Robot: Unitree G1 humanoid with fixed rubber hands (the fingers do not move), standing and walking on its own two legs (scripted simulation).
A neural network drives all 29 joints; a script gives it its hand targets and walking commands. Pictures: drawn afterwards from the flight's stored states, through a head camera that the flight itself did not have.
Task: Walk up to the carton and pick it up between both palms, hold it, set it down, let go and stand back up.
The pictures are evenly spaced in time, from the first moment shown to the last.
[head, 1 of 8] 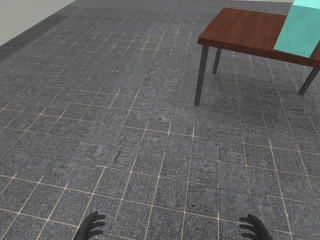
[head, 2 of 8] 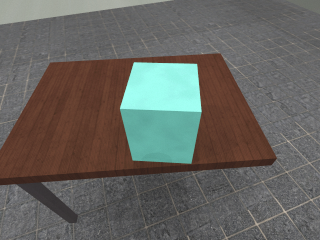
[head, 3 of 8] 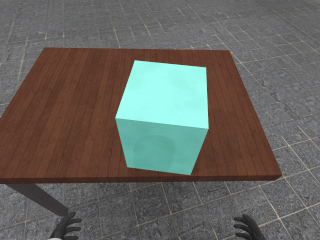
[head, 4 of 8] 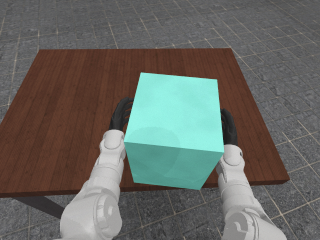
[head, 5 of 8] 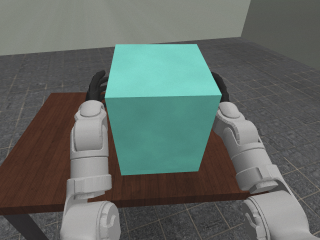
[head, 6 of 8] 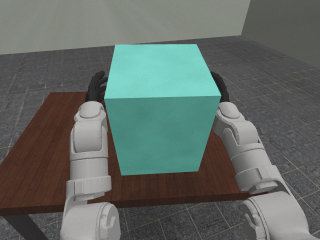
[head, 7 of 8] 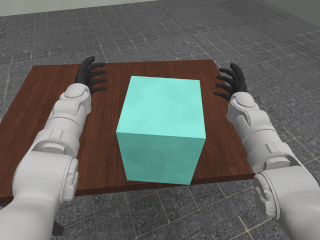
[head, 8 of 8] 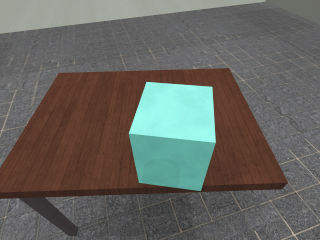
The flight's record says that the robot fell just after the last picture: no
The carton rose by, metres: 0.20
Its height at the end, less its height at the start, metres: +0.00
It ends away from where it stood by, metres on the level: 0.02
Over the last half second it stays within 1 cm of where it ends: yes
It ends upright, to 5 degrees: yes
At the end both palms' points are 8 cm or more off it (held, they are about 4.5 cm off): yes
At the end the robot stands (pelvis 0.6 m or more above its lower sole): yes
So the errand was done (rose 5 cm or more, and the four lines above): yes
